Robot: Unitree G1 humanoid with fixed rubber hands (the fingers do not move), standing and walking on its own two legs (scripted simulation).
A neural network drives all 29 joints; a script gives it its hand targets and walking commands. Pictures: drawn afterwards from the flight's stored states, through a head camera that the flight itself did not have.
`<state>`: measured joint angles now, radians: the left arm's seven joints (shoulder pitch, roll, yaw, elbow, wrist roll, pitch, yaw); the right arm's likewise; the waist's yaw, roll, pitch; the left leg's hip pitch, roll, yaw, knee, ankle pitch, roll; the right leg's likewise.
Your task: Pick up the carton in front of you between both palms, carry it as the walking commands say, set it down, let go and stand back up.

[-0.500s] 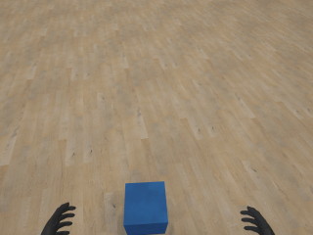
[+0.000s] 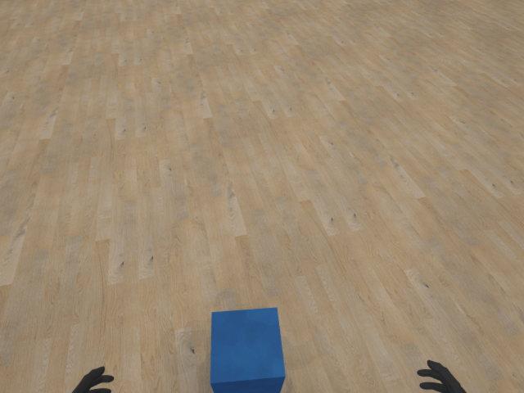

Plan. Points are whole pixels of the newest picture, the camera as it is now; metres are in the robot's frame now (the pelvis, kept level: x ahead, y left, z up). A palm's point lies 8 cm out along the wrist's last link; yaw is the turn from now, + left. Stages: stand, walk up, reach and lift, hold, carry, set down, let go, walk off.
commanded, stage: stand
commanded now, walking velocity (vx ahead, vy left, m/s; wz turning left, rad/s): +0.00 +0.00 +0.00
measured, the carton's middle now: (246, 354) +0.36 +0.04 -0.65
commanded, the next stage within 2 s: none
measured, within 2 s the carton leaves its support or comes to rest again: neither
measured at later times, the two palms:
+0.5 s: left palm out of the picture +0.08 +0.30 -0.10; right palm out of the picture +0.09 -0.31 -0.09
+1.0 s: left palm out of the picture +0.07 +0.30 -0.10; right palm out of the picture +0.07 -0.31 -0.09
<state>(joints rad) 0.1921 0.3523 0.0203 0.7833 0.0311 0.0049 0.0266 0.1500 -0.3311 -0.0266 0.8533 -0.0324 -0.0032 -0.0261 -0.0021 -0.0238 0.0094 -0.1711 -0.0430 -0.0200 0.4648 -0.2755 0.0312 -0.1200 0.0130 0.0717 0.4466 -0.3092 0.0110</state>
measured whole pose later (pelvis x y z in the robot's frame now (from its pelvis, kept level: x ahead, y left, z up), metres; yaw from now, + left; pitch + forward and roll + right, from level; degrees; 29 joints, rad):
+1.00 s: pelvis -0.02 -0.01 +0.01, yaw +0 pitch -2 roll +0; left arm 0.15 0.38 0.01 0.99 0.02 -0.01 0.01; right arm 0.11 -0.38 0.00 1.04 -0.02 -0.01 -0.01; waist 0.00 -0.01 0.03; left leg -0.12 -0.03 -0.02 0.35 -0.19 0.02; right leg -0.08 0.02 0.07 0.34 -0.22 0.01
